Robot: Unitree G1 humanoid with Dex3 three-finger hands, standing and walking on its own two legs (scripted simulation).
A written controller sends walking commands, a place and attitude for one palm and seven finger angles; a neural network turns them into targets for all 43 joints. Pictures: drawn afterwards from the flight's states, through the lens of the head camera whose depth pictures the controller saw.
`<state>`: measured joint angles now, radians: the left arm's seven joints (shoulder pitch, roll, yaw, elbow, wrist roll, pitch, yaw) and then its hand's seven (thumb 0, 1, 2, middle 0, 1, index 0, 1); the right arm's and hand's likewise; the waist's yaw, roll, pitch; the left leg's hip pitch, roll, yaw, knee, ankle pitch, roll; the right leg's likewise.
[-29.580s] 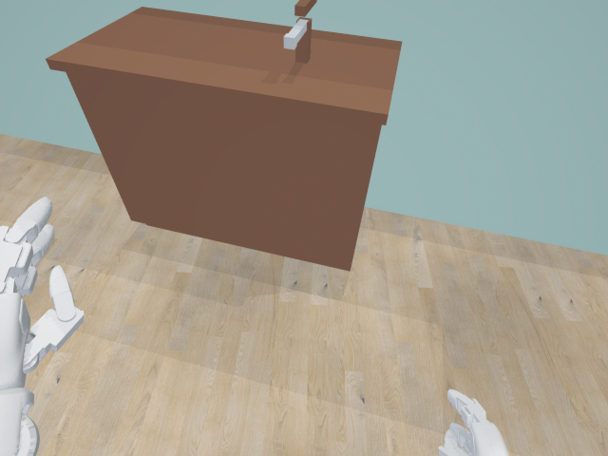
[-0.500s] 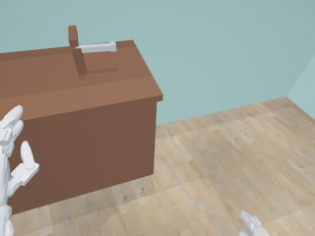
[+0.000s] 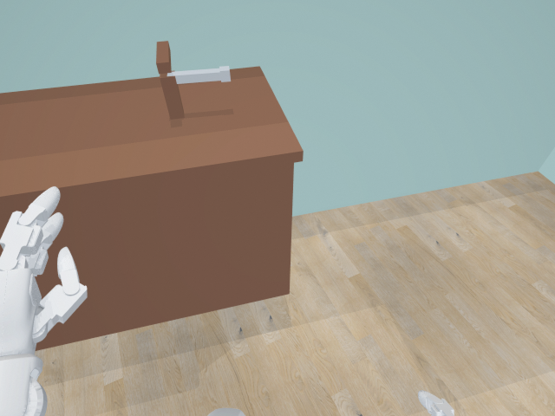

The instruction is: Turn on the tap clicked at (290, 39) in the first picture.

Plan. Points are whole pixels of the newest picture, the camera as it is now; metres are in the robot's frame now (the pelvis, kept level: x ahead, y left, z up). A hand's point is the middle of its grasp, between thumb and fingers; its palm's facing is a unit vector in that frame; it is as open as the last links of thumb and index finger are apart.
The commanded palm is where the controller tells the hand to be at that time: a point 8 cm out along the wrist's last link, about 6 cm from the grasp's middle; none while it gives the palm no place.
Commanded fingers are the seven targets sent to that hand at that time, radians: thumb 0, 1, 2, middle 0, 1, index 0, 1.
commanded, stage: stop stepping back and stand still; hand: left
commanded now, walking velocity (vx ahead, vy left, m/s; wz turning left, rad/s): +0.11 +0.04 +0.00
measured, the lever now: (225, 74) +0.85 +0.20 +0.12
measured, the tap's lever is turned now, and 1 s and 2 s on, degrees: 86 86 86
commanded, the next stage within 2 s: stand and check the lever's angle in 0.14 s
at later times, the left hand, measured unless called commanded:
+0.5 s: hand (84, 255) +0.25 +0.25 +0.16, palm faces +0.39 -0.83 -0.39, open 7.4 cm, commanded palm +0.20 +0.29 +0.18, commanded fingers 0.00 0.90 0.90 -0.20 -0.30 -0.20 -0.30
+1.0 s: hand (68, 260) +0.25 +0.27 +0.16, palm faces +0.39 -0.85 -0.36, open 7.4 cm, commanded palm +0.19 +0.31 +0.18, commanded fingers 0.00 0.90 0.90 -0.20 -0.30 -0.20 -0.30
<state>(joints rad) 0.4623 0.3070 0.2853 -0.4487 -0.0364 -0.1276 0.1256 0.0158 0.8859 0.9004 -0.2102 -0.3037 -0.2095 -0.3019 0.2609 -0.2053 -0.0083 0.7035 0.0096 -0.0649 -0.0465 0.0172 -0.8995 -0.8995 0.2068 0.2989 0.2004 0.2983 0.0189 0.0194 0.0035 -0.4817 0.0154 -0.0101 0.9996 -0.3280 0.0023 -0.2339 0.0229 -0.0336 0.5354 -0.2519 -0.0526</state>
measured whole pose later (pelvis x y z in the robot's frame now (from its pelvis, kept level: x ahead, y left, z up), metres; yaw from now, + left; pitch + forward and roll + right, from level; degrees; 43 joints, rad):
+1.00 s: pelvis +0.03 +0.03 +0.01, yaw -1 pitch +0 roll -1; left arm 0.47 0.34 0.30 -0.44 -0.05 -0.11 0.16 0.02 0.89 0.90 -0.21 -0.30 -0.21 -0.30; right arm 0.18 -0.21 0.00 0.60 0.00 -0.04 -0.07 0.02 -0.90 -0.90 0.20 0.30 0.20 0.30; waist 0.01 0.02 0.00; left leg -0.20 0.01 0.03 0.45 -0.24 0.02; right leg -0.17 0.03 0.00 0.39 -0.21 -0.01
